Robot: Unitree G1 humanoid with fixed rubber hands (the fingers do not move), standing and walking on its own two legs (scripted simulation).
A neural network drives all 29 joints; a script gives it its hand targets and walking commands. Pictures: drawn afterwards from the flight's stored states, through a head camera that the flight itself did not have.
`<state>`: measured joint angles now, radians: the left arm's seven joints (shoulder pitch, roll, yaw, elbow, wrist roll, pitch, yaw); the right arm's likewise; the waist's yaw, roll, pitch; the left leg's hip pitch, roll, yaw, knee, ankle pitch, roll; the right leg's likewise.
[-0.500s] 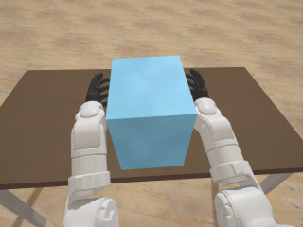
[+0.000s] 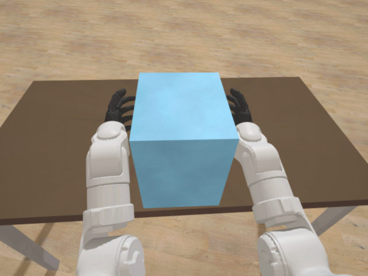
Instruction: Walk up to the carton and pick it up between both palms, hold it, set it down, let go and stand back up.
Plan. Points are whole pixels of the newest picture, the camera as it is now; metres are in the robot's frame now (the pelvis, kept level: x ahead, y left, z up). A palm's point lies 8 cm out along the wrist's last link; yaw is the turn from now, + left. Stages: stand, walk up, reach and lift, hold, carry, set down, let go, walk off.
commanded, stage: hold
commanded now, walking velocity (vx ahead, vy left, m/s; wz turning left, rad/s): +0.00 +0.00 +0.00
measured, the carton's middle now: (180, 141) +0.36 +0.00 +0.11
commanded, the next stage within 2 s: none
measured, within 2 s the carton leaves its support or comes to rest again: neither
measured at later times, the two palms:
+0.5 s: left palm (111, 126) +0.36 +0.14 +0.17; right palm (239, 119) +0.38 -0.12 +0.16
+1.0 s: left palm (111, 124) +0.37 +0.14 +0.16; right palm (237, 116) +0.39 -0.12 +0.16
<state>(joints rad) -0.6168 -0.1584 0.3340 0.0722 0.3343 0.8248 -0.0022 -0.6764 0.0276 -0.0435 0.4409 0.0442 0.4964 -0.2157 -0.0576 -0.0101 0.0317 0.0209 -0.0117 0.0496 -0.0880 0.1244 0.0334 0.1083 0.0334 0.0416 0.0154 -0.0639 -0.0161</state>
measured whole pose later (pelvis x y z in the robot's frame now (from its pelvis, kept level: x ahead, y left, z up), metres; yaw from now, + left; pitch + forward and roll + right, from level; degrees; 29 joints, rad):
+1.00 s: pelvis +0.02 +0.00 +0.00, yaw +0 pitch -2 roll +0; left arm -0.53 -0.15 0.29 -0.03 0.30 0.81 0.01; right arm -0.66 0.00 0.03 0.38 0.09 0.49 -0.24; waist -0.05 -0.02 0.00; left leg 0.01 -0.02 0.05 -0.09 0.11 0.03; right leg 0.11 0.03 0.05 -0.01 -0.07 -0.02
